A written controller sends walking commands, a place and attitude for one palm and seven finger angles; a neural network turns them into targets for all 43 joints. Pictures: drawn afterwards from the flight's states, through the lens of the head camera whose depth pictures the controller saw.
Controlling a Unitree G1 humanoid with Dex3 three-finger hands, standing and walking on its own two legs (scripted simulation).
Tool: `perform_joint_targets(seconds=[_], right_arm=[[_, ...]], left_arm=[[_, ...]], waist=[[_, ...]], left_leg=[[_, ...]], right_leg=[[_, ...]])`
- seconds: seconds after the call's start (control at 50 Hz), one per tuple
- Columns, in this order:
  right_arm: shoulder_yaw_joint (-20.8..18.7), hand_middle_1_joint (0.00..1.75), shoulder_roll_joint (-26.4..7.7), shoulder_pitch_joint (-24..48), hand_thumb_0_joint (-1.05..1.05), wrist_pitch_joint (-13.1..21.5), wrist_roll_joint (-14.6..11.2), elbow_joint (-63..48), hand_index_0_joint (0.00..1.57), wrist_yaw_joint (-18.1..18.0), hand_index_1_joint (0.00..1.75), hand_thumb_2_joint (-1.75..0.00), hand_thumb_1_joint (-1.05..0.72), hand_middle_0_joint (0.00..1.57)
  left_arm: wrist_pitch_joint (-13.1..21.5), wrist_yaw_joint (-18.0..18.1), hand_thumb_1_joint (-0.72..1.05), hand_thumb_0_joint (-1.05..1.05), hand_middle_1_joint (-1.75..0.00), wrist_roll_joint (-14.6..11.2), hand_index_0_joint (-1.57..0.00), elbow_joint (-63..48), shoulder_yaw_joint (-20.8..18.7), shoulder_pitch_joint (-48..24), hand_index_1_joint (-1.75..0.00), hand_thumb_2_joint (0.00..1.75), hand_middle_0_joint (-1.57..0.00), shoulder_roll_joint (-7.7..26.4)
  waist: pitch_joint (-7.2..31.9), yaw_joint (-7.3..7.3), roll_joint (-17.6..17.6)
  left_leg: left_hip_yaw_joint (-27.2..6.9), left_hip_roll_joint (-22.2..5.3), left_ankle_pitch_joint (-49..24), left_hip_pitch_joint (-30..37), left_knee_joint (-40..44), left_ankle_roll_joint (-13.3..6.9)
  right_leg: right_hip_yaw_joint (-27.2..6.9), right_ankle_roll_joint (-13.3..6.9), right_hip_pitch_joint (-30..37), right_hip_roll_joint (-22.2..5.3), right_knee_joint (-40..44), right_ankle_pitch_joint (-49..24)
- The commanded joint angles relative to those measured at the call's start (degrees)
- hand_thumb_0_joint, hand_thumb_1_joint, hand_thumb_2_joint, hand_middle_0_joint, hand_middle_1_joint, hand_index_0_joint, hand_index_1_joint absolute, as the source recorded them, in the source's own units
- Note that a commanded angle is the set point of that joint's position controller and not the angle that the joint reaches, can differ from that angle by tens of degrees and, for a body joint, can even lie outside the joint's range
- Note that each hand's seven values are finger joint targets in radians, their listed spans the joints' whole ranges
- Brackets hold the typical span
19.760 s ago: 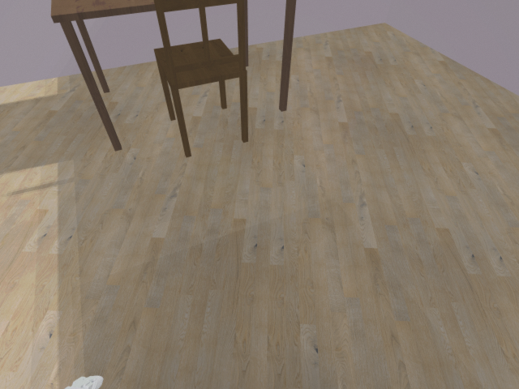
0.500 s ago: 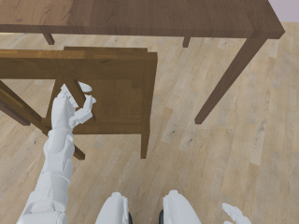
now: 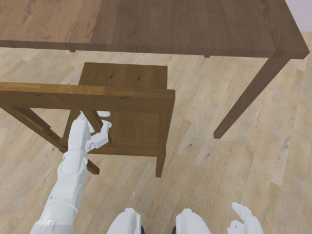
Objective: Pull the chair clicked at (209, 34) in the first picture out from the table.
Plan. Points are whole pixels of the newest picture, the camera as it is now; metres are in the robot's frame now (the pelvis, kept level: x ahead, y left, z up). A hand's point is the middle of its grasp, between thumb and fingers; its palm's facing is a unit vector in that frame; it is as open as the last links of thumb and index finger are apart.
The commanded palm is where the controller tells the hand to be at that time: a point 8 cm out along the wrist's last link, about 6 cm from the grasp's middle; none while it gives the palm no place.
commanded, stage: step backward, pulling the chair out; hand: left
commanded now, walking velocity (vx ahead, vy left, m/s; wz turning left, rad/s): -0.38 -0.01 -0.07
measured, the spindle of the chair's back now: (99, 127) +0.39 +0.16 -0.03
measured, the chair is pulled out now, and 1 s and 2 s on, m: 0.04 0.17 0.27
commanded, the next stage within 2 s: none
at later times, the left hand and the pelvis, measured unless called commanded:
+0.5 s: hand (111, 147) +0.32 +0.11 +0.00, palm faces -0.04 -0.99 -0.12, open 5.2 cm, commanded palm +0.29 +0.17 +0.00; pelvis -0.02 +0.00 +0.07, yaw -4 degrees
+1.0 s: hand (116, 185) +0.23 +0.09 +0.00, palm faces -0.04 -0.99 -0.14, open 5.3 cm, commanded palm +0.22 +0.14 +0.00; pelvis -0.09 +0.00 +0.06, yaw -2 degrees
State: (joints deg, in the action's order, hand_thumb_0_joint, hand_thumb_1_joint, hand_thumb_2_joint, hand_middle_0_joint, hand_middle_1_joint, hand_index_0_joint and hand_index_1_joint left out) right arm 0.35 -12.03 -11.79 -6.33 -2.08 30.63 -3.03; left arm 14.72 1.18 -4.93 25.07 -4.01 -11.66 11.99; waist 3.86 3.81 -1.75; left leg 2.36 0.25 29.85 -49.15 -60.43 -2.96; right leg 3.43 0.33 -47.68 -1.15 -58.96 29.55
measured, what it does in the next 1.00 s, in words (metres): lifts its left foot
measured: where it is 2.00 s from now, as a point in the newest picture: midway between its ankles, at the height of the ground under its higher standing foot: outside the picture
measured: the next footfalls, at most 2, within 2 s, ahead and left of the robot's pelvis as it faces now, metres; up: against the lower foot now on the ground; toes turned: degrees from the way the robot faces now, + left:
left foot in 1.04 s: -0.04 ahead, +0.12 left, +0.00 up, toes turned -1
right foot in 1.70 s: -0.10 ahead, -0.12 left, +0.00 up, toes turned -7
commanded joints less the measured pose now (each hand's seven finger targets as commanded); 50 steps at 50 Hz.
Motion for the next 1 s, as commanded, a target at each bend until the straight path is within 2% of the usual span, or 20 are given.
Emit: perform_joint_targets(seconds=[0.0, 0.02, 0.04, 0.08, 0.12, 0.2, 0.26, 0.3, 0.38, 0.44, 0.52, 0.58, 0.66, 0.74, 0.78, 0.8, 0.86, 0.92, 0.94, 0.98], right_arm=[[-1.9, 0.30, -8.6, -6.3, 0.00, -1.4, -0.9, -4.5, 0.20, -3.6, 0.30, -0.90, -0.90, 0.20], [-1.9, 0.30, -9.2, -4.6, 0.00, -1.4, -0.7, -4.1, 0.20, -3.8, 0.30, -0.90, -0.90, 0.20], [-2.0, 0.30, -9.2, -4.8, 0.00, -1.5, -1.0, -3.6, 0.20, -4.2, 0.30, -0.90, -0.90, 0.20], [-2.1, 0.30, -9.0, -6.2, 0.00, -1.6, -0.6, -2.4, 0.20, -4.5, 0.30, -0.90, -0.90, 0.20], [-2.5, 0.30, -9.3, -6.0, 0.00, -1.7, -0.3, -2.0, 0.20, -4.6, 0.30, -0.90, -0.90, 0.20], [-2.5, 0.30, -8.7, -4.2, 0.00, -1.8, 0.2, -1.8, 0.20, -3.7, 0.30, -0.90, -0.90, 0.20], [-2.5, 0.30, -8.6, -3.4, 0.00, -1.7, 0.9, -1.9, 0.20, -3.1, 0.30, -0.90, -0.90, 0.20], [-2.6, 0.30, -8.6, -2.7, 0.00, -1.8, 0.9, -2.3, 0.20, -3.0, 0.30, -0.90, -0.90, 0.20], [-2.9, 0.30, -8.7, -2.2, 0.00, -2.4, 0.2, -3.4, 0.20, -3.5, 0.30, -0.90, -0.90, 0.20], [-3.1, 0.30, -9.0, -1.8, 0.00, -2.5, -0.1, -3.5, 0.20, -4.3, 0.30, -0.90, -0.90, 0.20], [-3.0, 0.30, -9.4, -1.4, 0.00, -2.5, -0.4, -3.1, 0.20, -5.2, 0.30, -0.90, -0.90, 0.20], [-2.5, 0.30, -8.9, -0.4, 0.00, -2.3, -0.2, -2.6, 0.20, -5.2, 0.30, -0.90, -0.90, 0.20], [-2.3, 0.30, -8.7, 0.1, 0.00, -1.3, 0.2, -1.8, 0.20, -4.8, 0.30, -0.90, -0.90, 0.20], [-2.5, 0.30, -8.8, -0.1, 0.00, 0.3, 0.2, -0.7, 0.20, -4.8, 0.30, -0.90, -0.90, 0.20], [-2.5, 0.30, -8.5, -0.1, 0.00, 1.1, 0.0, -0.4, 0.20, -4.8, 0.30, -0.90, -0.90, 0.20], [-2.6, 0.30, -8.4, -0.4, 0.00, 1.6, 0.0, -0.1, 0.20, -4.9, 0.30, -0.90, -0.90, 0.20], [-3.3, 0.30, -8.5, -2.5, 0.00, 3.2, -0.3, 1.9, 0.20, -4.5, 0.30, -0.90, -0.90, 0.20], [-3.4, 0.30, -9.1, -2.4, 0.00, 4.2, -0.2, 3.6, 0.20, -4.1, 0.30, -0.90, -0.90, 0.20], [-3.1, 0.30, -8.9, -2.3, 0.00, 4.5, -0.3, 4.2, 0.20, -3.9, 0.30, -0.90, -0.90, 0.20], [-2.7, 0.30, -9.2, -2.0, 0.00, 4.9, -0.2, 4.7, 0.20, -4.0, 0.30, -0.90, -0.90, 0.20]], left_arm=[[-3.8, 4.0, 0.90, 0.00, -1.45, 3.0, -0.50, -0.1, 1.8, -10.3, -1.45, 0.90, -0.50, 5.3], [-4.0, 3.5, 0.90, 0.00, -1.45, 3.1, -0.50, 1.3, 1.7, -13.4, -1.45, 0.90, -0.50, 6.4], [-3.7, 3.8, 0.90, 0.00, -1.45, 2.9, -0.50, 3.6, 1.7, -16.5, -1.45, 0.90, -0.50, 6.4], [-2.8, 4.0, 0.90, 0.00, -1.45, 3.1, -0.50, 7.6, 1.9, -17.7, -1.45, 0.90, -0.50, 5.8], [-1.8, 3.8, 0.90, 0.00, -1.45, 3.1, -0.50, 9.2, 0.9, -18.9, -1.45, 0.90, -0.50, 7.1], [-0.8, 3.1, 0.90, 0.00, -1.45, 2.9, -0.50, 12.6, 2.7, -17.7, -1.45, 0.90, -0.50, 4.5], [-0.4, 2.9, 0.90, 0.00, -1.45, 3.0, -0.50, 12.1, 2.5, -15.5, -1.45, 0.90, -0.50, 4.6], [-0.2, 2.9, 0.90, 0.00, -1.45, 2.9, -0.50, 11.7, 1.9, -14.4, -1.45, 0.90, -0.50, 5.2], [-0.5, 3.2, 0.90, 0.00, -1.45, 2.5, -0.50, 9.9, 1.4, -10.2, -1.45, 0.90, -0.50, 6.0], [-0.9, 3.9, 0.90, 0.00, -1.45, 2.5, -0.50, 9.4, 1.3, -9.1, -1.45, 0.90, -0.50, 6.8], [-1.2, 4.3, 0.90, 0.00, -1.45, 2.4, -0.50, 9.5, 2.1, -11.1, -1.45, 0.90, -0.50, 7.0], [-1.3, 4.3, 0.90, 0.00, -1.45, 2.4, -0.50, 10.4, 4.1, -13.2, -1.45, 0.90, -0.50, 4.8], [-1.0, 4.4, 0.90, 0.00, -1.45, 2.3, -0.50, 11.8, 5.0, -15.4, -1.45, 0.90, -0.50, 3.6], [-0.6, 4.7, 0.90, 0.00, -1.45, 2.2, -0.50, 14.0, 4.9, -17.1, -1.45, 0.90, -0.50, 3.1], [-0.2, 4.9, 0.90, 0.00, -1.45, 2.1, -0.50, 14.9, 5.7, -18.4, -1.45, 0.90, -0.50, 2.5], [0.1, 5.0, 0.90, 0.00, -1.45, 2.1, -0.50, 15.4, 5.4, -18.8, -1.45, 0.90, -0.50, 3.1], [0.8, 5.9, 0.90, 0.00, -1.45, 2.7, -0.50, 17.8, 5.5, -20.1, -1.45, 0.90, -0.50, 4.1], [0.4, 6.5, 0.90, 0.00, -1.45, 3.6, -0.50, 20.0, 4.6, -20.8, -1.45, 0.90, -0.50, 4.9], [0.2, 6.3, 0.90, 0.00, -1.45, 3.6, -0.50, 20.4, 5.3, -21.4, -1.45, 0.90, -0.50, 3.9], [-0.1, 6.1, 0.90, 0.00, -1.45, 3.4, -0.50, 20.1, 5.5, -21.0, -1.45, 0.90, -0.50, 3.4]], waist=[[21.5, 0.62, 1.8], [19.3, 0.29, 0.4], [17.9, 0.17, -0.2], [20.2, 0.31, -1.1], [20.8, 0.00, -4.1], [18.0, -0.74, -10.3], [17.0, -1.12, -11.2], [16.5, -1.40, -9.1], [19.0, -1.19, -3.7], [19.7, -1.00, -3.1], [18.4, -0.65, -2.7], [15.8, -0.88, -3.8], [12.0, -1.60, -7.9], [10.0, -2.00, -5.3], [8.7, -1.88, -1.6], [8.3, -1.72, 2.3], [8.3, -0.98, 8.7], [10.6, -1.25, 9.9], [10.9, -1.09, 9.2], [10.4, -0.84, 7.3]], left_leg=[[-6.2, -5.6, -39.9, 25.1, 17.5, 0.7], [-7.6, -6.5, -34.4, 24.6, 22.5, 1.3], [-7.8, -7.3, -37.0, 26.3, 22.8, 0.9], [-6.2, -7.7, -47.4, 31.4, 22.1, 1.0], [-6.2, -8.6, -54.0, 35.7, 23.3, 1.3], [-8.6, -11.4, -59.1, 43.2, 27.0, 0.6], [-8.4, -12.6, -64.0, 46.8, 28.0, 0.6], [-7.6, -12.6, -60.5, 44.8, 28.3, 0.9], [-5.0, -11.2, -52.1, 40.8, 28.0, 2.6], [-3.6, -9.6, -42.3, 37.6, 28.4, 3.6], [-3.7, -9.3, -38.4, 38.3, 30.7, 3.2], [-5.4, -11.1, -37.7, 38.6, 34.2, 1.6], [-6.9, -13.3, -31.4, 34.9, 37.6, -0.5], [-7.6, -13.3, -20.4, 29.4, 37.9, -1.2], [-6.3, -11.4, -13.6, 27.5, 36.0, -0.4], [-5.3, -9.5, -10.2, 27.8, 34.0, 0.4], [-1.6, -2.5, -5.2, 34.1, 22.2, 3.4], [-4.5, -0.9, -4.5, 31.0, 17.4, 3.8], [-5.7, -1.5, -5.4, 30.8, 19.7, 3.8], [-5.8, -2.5, -10.1, 31.5, 29.0, 3.5]], right_leg=[[-4.4, -0.1, 22.5, -3.1, 15.6, -42.1], [-4.5, -0.3, 22.4, -3.6, 17.8, -35.0], [-4.6, -0.1, 23.8, -3.5, 18.5, -36.6], [-5.4, 0.2, 27.5, -4.5, 20.2, -48.0], [-5.4, 0.0, 29.1, -4.7, 21.6, -49.3], [-4.6, -0.8, 27.5, -2.7, 24.3, -31.3], [-4.5, -1.0, 27.7, -2.3, 26.1, -30.5], [-5.2, -1.2, 30.4, -2.9, 27.5, -34.6], [-7.5, -2.2, 37.4, -5.8, 27.8, -52.3], [-9.3, -3.2, 40.3, -8.1, 28.3, -57.2], [-8.6, -2.2, 37.8, -7.3, 29.5, -51.3], [-6.0, -0.7, 33.7, -3.7, 28.6, -37.0], [-5.0, -0.6, 31.3, -1.8, 25.2, -20.7], [-5.9, -1.1, 32.5, -2.1, 25.3, -16.7], [-8.5, -1.6, 31.9, -3.8, 28.4, -16.3], [-11.0, -2.1, 30.3, -5.4, 31.7, -14.3], [-21.4, -5.6, 22.8, -14.0, 45.9, -6.3], [-20.9, -7.5, 30.0, -17.1, 44.8, -20.6], [-18.7, -7.5, 32.0, -17.1, 42.7, -24.9], [-14.0, -5.1, 34.2, -14.0, 39.2, -27.8]])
